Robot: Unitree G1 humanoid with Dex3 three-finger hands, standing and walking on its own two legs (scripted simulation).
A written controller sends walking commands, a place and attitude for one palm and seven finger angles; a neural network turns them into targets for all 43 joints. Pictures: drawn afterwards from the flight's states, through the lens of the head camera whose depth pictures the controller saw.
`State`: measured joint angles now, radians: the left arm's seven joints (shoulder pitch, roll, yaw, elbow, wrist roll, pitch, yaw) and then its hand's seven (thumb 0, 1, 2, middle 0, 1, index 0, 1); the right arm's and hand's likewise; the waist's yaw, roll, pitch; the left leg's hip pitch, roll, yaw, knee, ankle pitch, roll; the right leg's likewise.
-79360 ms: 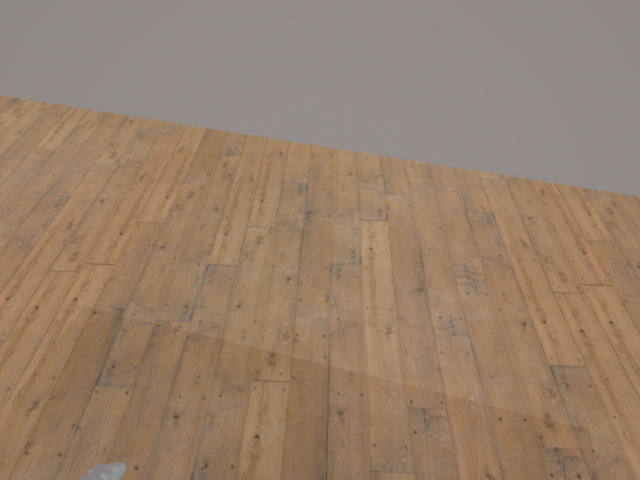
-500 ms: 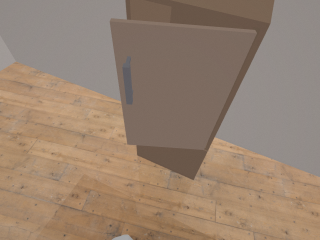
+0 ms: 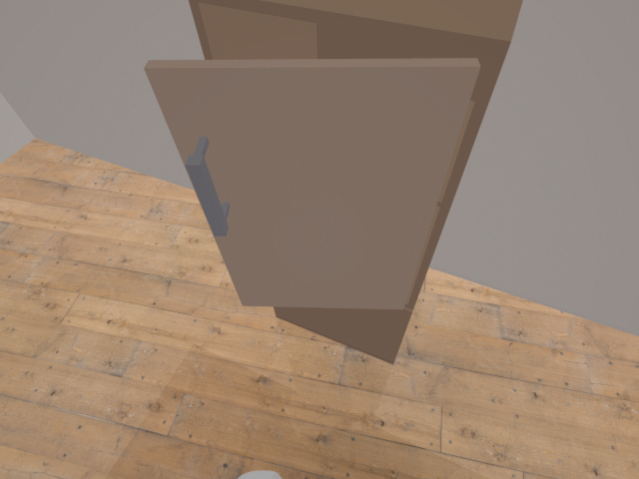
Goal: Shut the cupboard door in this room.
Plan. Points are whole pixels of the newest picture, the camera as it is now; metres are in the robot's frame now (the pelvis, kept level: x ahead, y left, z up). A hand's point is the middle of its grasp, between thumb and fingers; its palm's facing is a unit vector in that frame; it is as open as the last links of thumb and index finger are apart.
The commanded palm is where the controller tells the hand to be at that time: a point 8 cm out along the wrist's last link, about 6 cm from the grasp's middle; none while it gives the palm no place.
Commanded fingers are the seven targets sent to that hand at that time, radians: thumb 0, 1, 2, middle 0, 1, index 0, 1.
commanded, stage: come to a stop and stand still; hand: left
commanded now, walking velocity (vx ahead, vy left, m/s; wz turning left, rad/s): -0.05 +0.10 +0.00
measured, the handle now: (212, 189) +0.48 +0.18 +0.07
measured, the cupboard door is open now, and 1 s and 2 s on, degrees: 21 21 21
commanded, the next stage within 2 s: look again from close up in 1.18 s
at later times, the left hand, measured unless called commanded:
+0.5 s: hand out of the picture +0.03 +0.24 -0.16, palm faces +0.01 -0.95 -0.30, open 7.4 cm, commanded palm none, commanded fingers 0.00 0.90 0.90 -0.20 -0.30 -0.20 -0.30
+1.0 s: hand out of the picture +0.03 +0.23 -0.15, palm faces -0.05 -0.95 -0.31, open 7.4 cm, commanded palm none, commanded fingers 0.00 0.90 0.90 -0.20 -0.30 -0.20 -0.30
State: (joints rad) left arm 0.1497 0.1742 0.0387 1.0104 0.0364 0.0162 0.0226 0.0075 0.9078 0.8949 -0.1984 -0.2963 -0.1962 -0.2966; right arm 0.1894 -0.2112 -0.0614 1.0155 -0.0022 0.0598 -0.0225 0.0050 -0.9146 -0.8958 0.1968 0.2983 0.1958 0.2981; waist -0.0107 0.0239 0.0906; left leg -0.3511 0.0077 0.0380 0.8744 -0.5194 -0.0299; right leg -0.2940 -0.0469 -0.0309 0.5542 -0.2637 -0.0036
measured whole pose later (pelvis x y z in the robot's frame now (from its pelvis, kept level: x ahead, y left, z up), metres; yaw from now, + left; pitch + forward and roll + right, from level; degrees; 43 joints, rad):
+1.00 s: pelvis -0.04 +0.00 +0.01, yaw -1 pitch -2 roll +1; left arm 0.21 0.28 0.00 1.04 0.02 0.00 0.00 0.01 0.90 0.89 -0.20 -0.30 -0.20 -0.30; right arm 0.27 -0.31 -0.05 1.07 -0.01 0.00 0.00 0.01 -0.91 -0.90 0.20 0.30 0.20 0.30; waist -0.02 0.01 0.02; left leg -0.18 0.01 0.06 0.43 -0.22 0.00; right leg -0.26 -0.03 0.00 0.46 -0.16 0.01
